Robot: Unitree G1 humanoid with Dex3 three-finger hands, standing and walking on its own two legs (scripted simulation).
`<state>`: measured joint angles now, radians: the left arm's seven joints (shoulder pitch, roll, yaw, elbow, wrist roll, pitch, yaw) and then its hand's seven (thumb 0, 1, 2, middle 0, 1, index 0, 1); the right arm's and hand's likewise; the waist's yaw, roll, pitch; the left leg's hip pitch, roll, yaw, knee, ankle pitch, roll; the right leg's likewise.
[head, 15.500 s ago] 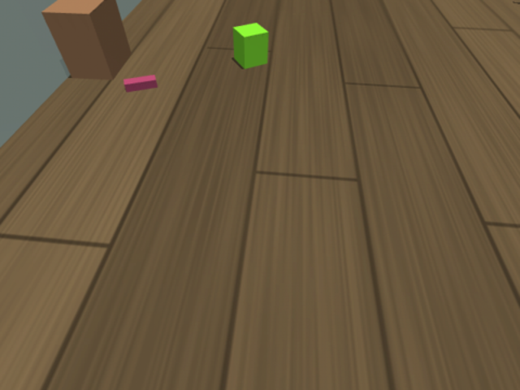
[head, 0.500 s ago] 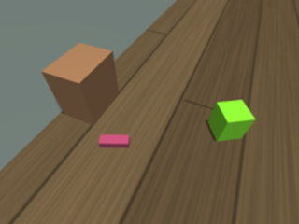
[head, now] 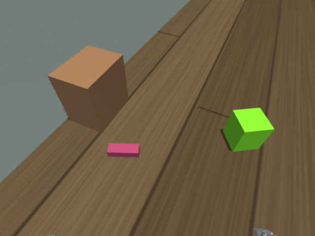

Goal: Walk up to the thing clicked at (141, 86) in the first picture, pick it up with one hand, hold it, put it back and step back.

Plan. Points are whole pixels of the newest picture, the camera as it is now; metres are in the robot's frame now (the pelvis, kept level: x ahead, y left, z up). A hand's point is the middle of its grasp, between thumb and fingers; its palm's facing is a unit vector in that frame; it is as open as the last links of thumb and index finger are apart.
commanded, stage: stand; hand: left
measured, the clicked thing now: (123, 150) +0.77 +0.24 -0.74
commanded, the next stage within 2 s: walk up in 1.00 s
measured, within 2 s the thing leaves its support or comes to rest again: neither
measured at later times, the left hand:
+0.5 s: hand out of the picture +0.07 +0.25 -0.14, palm faces -0.04 -0.94 -0.33, open 7.4 cm
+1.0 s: hand out of the picture +0.06 +0.24 -0.14, palm faces -0.05 -0.94 -0.33, open 7.4 cm
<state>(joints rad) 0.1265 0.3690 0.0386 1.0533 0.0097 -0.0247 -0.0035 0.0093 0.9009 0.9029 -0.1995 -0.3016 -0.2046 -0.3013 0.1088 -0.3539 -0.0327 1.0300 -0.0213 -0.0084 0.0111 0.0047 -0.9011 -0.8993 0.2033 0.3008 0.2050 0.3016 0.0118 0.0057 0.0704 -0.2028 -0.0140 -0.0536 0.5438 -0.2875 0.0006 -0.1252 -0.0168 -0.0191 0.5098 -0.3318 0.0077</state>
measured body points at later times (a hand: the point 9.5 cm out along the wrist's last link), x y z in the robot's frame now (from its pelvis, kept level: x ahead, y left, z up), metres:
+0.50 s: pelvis -0.02 +0.00 +0.01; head -0.02 +0.00 +0.46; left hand +0.07 +0.30 -0.12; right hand +0.05 -0.30 -0.12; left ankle +0.01 +0.12 -0.73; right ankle -0.03 -0.13 -0.73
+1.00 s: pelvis -0.02 -0.01 +0.01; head +0.00 -0.01 +0.46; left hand +0.07 +0.29 -0.12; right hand +0.04 -0.31 -0.12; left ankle +0.01 +0.12 -0.73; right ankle -0.03 -0.13 -0.73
